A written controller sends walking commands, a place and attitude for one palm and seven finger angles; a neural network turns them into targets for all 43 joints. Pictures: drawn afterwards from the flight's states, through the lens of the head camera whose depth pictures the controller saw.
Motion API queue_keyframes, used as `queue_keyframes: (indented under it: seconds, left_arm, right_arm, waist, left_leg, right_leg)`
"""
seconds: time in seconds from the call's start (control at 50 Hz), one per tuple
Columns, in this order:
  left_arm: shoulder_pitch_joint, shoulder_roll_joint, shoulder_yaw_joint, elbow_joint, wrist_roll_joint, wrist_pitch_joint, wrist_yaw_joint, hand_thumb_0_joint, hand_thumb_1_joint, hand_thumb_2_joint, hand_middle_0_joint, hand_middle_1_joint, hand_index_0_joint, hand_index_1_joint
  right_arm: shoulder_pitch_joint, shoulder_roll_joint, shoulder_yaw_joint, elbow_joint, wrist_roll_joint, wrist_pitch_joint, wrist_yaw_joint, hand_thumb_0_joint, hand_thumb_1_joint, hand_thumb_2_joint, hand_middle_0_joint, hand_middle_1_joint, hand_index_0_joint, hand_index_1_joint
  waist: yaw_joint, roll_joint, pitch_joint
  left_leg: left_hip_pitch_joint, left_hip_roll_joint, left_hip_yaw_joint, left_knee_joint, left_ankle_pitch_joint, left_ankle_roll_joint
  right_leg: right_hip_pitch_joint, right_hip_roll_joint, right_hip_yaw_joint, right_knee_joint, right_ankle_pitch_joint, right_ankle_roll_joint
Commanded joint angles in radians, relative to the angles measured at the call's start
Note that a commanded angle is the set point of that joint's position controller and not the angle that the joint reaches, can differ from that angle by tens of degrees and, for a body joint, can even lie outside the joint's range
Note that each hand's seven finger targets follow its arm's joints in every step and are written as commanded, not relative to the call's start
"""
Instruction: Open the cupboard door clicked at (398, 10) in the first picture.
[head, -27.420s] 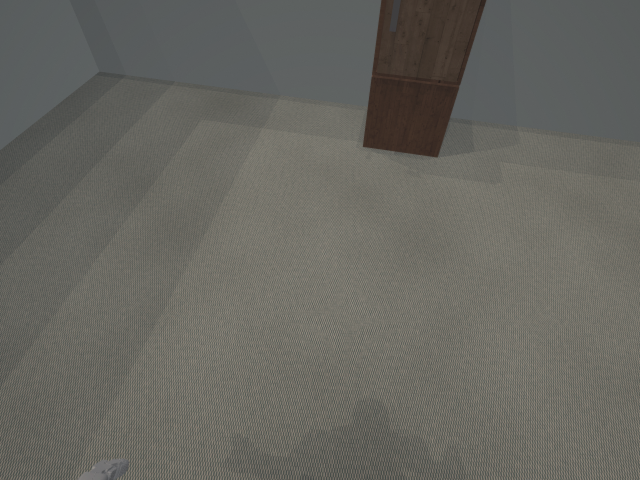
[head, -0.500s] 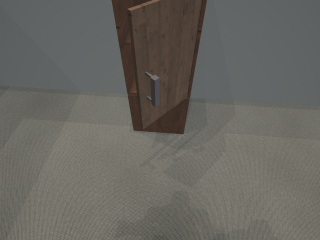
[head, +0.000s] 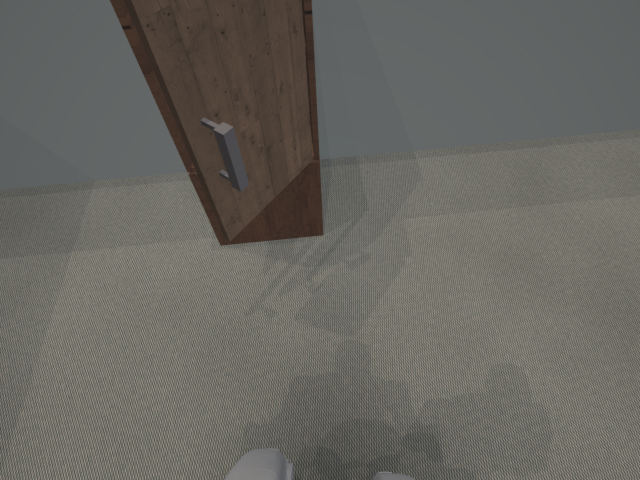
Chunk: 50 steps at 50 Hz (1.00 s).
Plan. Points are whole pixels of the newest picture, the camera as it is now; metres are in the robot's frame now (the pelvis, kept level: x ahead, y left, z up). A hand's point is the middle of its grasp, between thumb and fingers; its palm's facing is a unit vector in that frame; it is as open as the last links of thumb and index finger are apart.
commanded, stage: walk to a spot facing it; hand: left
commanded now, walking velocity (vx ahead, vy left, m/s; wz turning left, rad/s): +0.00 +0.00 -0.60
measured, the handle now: (224, 154) +0.66 +0.25 -0.06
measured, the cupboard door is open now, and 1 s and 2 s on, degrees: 49 49 49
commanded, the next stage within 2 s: none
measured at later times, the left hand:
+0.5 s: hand (200, 438) +0.17 +0.20 -0.15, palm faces -0.27 -0.92 -0.30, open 7.4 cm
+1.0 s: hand (297, 402) +0.23 +0.07 -0.16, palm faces -0.62 -0.76 -0.21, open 7.4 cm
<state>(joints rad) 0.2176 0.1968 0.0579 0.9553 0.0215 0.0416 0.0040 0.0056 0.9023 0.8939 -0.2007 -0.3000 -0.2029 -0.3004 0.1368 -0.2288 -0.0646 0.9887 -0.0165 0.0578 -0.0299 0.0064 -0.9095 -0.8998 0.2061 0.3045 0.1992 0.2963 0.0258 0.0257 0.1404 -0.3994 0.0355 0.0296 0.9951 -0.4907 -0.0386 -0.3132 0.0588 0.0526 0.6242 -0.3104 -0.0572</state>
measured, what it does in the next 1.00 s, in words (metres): steps on the spot, turning right: left foot, then right foot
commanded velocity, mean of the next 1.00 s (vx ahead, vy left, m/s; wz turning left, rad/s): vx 0.09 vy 0.00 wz -0.60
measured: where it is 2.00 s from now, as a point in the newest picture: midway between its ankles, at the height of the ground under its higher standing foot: (443, 467)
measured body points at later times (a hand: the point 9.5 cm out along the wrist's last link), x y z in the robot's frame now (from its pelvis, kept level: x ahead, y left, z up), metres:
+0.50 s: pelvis +0.00 +0.00 -0.01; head +0.05 -0.01 +0.44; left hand +0.19 +0.25 -0.13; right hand +0.00 -0.27 -0.14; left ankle +0.02 +0.17 -0.72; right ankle -0.01 -0.12 -0.73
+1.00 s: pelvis +0.01 -0.02 +0.00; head +0.05 -0.04 +0.44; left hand +0.27 +0.11 -0.14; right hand -0.14 -0.24 -0.14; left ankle +0.07 +0.12 -0.70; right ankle -0.05 -0.12 -0.73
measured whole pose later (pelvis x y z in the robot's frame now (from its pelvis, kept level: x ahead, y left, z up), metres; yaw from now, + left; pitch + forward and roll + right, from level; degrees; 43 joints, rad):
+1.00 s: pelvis +0.01 -0.02 +0.00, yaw -38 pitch +1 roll -1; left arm 0.14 0.25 0.06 0.88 0.02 0.01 -0.05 0.01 0.90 0.89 -0.20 -0.30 -0.20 -0.30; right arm 0.30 -0.26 -0.04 0.95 -0.03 0.03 0.00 0.01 -0.91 -0.90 0.21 0.30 0.20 0.30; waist -0.02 0.01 0.08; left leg -0.37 0.16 0.09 0.91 -0.52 -0.07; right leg -0.32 0.00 -0.04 0.60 -0.29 -0.02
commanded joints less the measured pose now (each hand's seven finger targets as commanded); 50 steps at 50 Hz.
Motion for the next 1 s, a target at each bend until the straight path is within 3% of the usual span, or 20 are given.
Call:
queue_keyframes:
  seconds: [0.0,0.14,0.2,0.24,0.26,0.34,0.42,0.46,0.48,0.62,0.64,0.66,0.68,0.7,0.76,0.86,0.88,0.92,0.94,0.98]
  left_arm:
    - [0.059,0.211,0.063,-0.063,0.001,-0.026,0.031,0.0,0.9,0.9,-0.2,-0.3,-0.2,-0.3]
    - [0.053,0.229,0.076,-0.066,0.009,-0.012,0.016,0.0,0.9,0.9,-0.2,-0.3,-0.2,-0.3]
    - [-0.008,0.211,0.072,-0.084,-0.001,-0.006,0.014,0.0,0.9,0.9,-0.2,-0.3,-0.2,-0.3]
    - [-0.02,0.124,0.05,-0.131,-0.019,-0.005,-0.009,0.0,0.9,0.9,-0.2,-0.3,-0.2,-0.3]
    - [-0.053,0.152,0.056,-0.162,-0.008,-0.013,-0.018,0.0,0.9,0.9,-0.2,-0.3,-0.2,-0.3]
    - [-0.074,0.128,0.051,-0.15,-0.002,-0.004,-0.041,0.0,0.9,0.9,-0.2,-0.3,-0.2,-0.3]
    - [0.019,0.153,0.05,-0.127,-0.005,-0.017,-0.044,0.0,0.9,0.9,-0.2,-0.3,-0.2,-0.3]
    - [0.101,0.347,0.085,-0.112,0.008,-0.025,-0.016,0.0,0.9,0.9,-0.2,-0.3,-0.2,-0.3]
    - [0.106,0.378,0.084,-0.117,0.003,-0.015,-0.012,0.0,0.9,0.9,-0.2,-0.3,-0.2,-0.3]
    - [-0.121,0.267,0.057,-0.159,-0.001,0.002,-0.001,0.0,0.9,0.9,-0.2,-0.3,-0.2,-0.3]
    - [-0.128,0.221,0.045,-0.177,-0.009,0.009,-0.008,0.0,0.9,0.9,-0.2,-0.3,-0.2,-0.3]
    - [-0.118,0.167,0.029,-0.197,-0.017,0.013,-0.021,0.0,0.9,0.9,-0.2,-0.3,-0.2,-0.3]
    - [-0.153,0.204,0.042,-0.221,-0.011,0.006,-0.032,0.0,0.9,0.9,-0.2,-0.3,-0.2,-0.3]
    - [-0.158,0.2,0.048,-0.202,0.005,0.005,-0.037,0.0,0.9,0.9,-0.2,-0.3,-0.2,-0.3]
    - [-0.154,0.137,0.033,-0.187,0.002,0.004,-0.058,0.0,0.9,0.9,-0.2,-0.3,-0.2,-0.3]
    - [-0.139,0.118,0.021,-0.162,0.0,-0.022,-0.07,0.0,0.9,0.9,-0.2,-0.3,-0.2,-0.3]
    - [-0.061,0.142,0.034,-0.132,0.001,-0.026,-0.065,0.0,0.9,0.9,-0.2,-0.3,-0.2,-0.3]
    - [0.158,0.343,0.085,-0.065,0.001,-0.036,-0.034,0.0,0.9,0.9,-0.2,-0.3,-0.2,-0.3]
    - [0.164,0.364,0.088,-0.072,-0.011,-0.037,-0.029,0.0,0.9,0.9,-0.2,-0.3,-0.2,-0.3]
    - [0.039,0.275,0.069,-0.1,0.003,-0.05,-0.013,0.0,0.9,0.9,-0.2,-0.3,-0.2,-0.3]
  right_arm:
    - [-0.038,-0.071,-0.017,-0.115,0.009,-0.032,-0.007,0.0,-0.9,-0.9,0.2,0.3,0.2,0.3]
    - [-0.039,-0.055,-0.019,-0.142,0.018,-0.04,-0.009,0.0,-0.9,-0.9,0.2,0.3,0.2,0.3]
    - [0.076,-0.075,-0.021,-0.114,0.021,-0.056,-0.022,0.0,-0.9,-0.9,0.2,0.3,0.2,0.3]
    - [0.096,-0.232,-0.049,-0.127,-0.008,-0.068,-0.034,0.0,-0.9,-0.9,0.2,0.3,0.2,0.3]
    - [0.083,-0.247,-0.049,-0.152,-0.01,-0.063,-0.037,0.0,-0.9,-0.9,0.2,0.3,0.2,0.3]
    - [0.013,-0.186,-0.028,-0.165,-0.03,-0.068,-0.025,0.0,-0.9,-0.9,0.2,0.3,0.2,0.3]
    - [0.039,-0.222,-0.042,-0.162,-0.014,-0.059,-0.016,0.0,-0.9,-0.9,0.2,0.3,0.2,0.3]
    - [-0.002,-0.107,-0.018,-0.234,0.009,-0.05,-0.002,0.0,-0.9,-0.9,0.2,0.3,0.2,0.3]
    - [0.02,-0.138,-0.013,-0.228,0.012,-0.041,-0.004,0.0,-0.9,-0.9,0.2,0.3,0.2,0.3]
    - [0.183,-0.099,-0.005,-0.129,0.01,-0.055,-0.002,0.0,-0.9,-0.9,0.2,0.3,0.2,0.3]
    - [0.213,-0.161,-0.014,-0.123,0.001,-0.063,-0.008,0.0,-0.9,-0.9,0.2,0.3,0.2,0.3]
    - [0.201,-0.266,-0.034,-0.145,-0.019,-0.07,-0.01,0.0,-0.9,-0.9,0.2,0.3,0.2,0.3]
    - [0.182,-0.301,-0.036,-0.166,-0.021,-0.075,-0.022,0.0,-0.9,-0.9,0.2,0.3,0.2,0.3]
    - [0.165,-0.272,-0.03,-0.165,-0.027,-0.085,-0.011,0.0,-0.9,-0.9,0.2,0.3,0.2,0.3]
    - [0.121,-0.215,-0.011,-0.156,-0.029,-0.085,-0.011,0.0,-0.9,-0.9,0.2,0.3,0.2,0.3]
    - [0.21,-0.235,-0.022,-0.107,-0.023,-0.086,0.004,0.0,-0.9,-0.9,0.2,0.3,0.2,0.3]
    - [0.183,-0.225,-0.023,-0.112,-0.019,-0.084,0.007,0.0,-0.9,-0.9,0.2,0.3,0.2,0.3]
    - [-0.003,-0.111,0.003,-0.22,0.002,-0.08,0.021,0.0,-0.9,-0.9,0.2,0.3,0.2,0.3]
    - [-0.046,-0.145,0.001,-0.25,-0.004,-0.083,0.027,0.0,-0.9,-0.9,0.2,0.3,0.2,0.3]
    - [-0.028,-0.153,-0.017,-0.211,-0.006,-0.088,0.032,0.0,-0.9,-0.9,0.2,0.3,0.2,0.3]
  waist:
    - [0.001,-0.13,-0.223]
    - [0.008,-0.177,-0.187]
    - [-0.054,-0.149,-0.231]
    - [-0.061,0.272,-0.183]
    - [-0.055,0.211,-0.147]
    - [-0.015,0.222,-0.15]
    - [0.015,0.116,-0.231]
    - [0.06,-0.381,-0.205]
    - [0.069,-0.312,-0.21]
    - [-0.085,-0.149,-0.209]
    - [-0.095,0.025,-0.192]
    - [-0.083,0.318,-0.153]
    - [-0.078,0.197,-0.143]
    - [-0.064,0.087,-0.145]
    - [-0.04,0.205,-0.142]
    - [-0.062,0.16,-0.194]
    - [-0.016,0.11,-0.195]
    - [0.123,-0.398,-0.154]
    - [0.126,-0.295,-0.101]
    - [0.039,-0.222,-0.126]
  left_leg:
    - [-0.117,0.011,-0.065,0.079,0.033,-0.016]
    - [0.013,-0.04,-0.049,-0.237,0.051,-0.003]
    - [0.274,-0.028,-0.055,-0.555,0.221,0.01]
    - [0.432,0.362,-0.447,-0.759,0.212,0.168]
    - [0.289,0.481,-0.481,-0.77,0.265,0.254]
    - [0.229,0.276,-0.121,-0.596,0.746,0.172]
    - [0.17,0.211,-0.012,-0.371,0.682,0.069]
    - [-0.177,0.003,0.084,0.02,-0.142,-0.035]
    - [-0.158,0.036,-0.029,0.114,-0.185,-0.013]
    - [0.245,-0.007,0.027,-0.46,0.2,-0.014]
    - [0.328,0.106,-0.121,-0.637,0.131,0.032]
    - [0.299,0.388,-0.437,-0.793,0.075,0.139]
    - [0.164,0.486,-0.484,-0.813,0.106,0.235]
    - [0.158,0.441,-0.438,-0.78,0.207,0.238]
    - [0.245,0.305,-0.113,-0.682,0.426,0.154]
    - [0.255,0.284,0.043,-0.549,0.375,0.094]
    - [0.135,0.25,0.088,-0.439,0.289,0.058]
    - [-0.372,0.048,0.152,0.037,-0.213,-0.036]
    - [-0.418,0.081,0.002,0.126,-0.144,-0.023]
    - [-0.345,0.108,-0.038,0.112,-0.014,-0.027]
  right_leg:
    - [0.232,-0.27,0.379,-0.245,0.537,-0.16]
    - [0.166,-0.21,0.438,-0.264,0.412,-0.13]
    - [0.03,-0.149,0.409,-0.188,0.349,-0.043]
    - [-0.31,0.052,0.127,0.118,-0.159,0.067]
    - [-0.285,-0.009,0.034,0.312,-0.262,0.098]
    - [-0.18,-0.067,-0.047,0.335,-0.214,0.1]
    - [0.146,-0.018,-0.131,-0.079,0.083,0.067]
    - [0.3,-0.424,0.438,-0.302,0.564,-0.113]
    - [0.211,-0.456,0.464,-0.3,0.338,-0.202]
    - [-0.089,-0.204,0.291,-0.151,0.218,-0.053]
    - [-0.217,-0.103,0.214,-0.047,0.047,0.009]
    - [-0.324,0.016,0.033,0.226,-0.224,0.077]
    - [-0.277,-0.048,0.021,0.402,-0.264,0.09]
    - [-0.265,-0.049,0.011,0.501,-0.233,0.089]
    - [-0.252,-0.098,-0.073,0.381,-0.169,0.101]
    - [0.021,-0.035,-0.197,-0.033,-0.112,0.056]
    - [0.19,-0.032,-0.184,-0.143,-0.039,0.035]
    - [0.438,-0.45,0.487,-0.416,-0.082,-0.165]
    - [0.351,-0.472,0.53,-0.439,-0.217,-0.234]
    - [0.248,-0.375,0.426,-0.397,-0.263,-0.188]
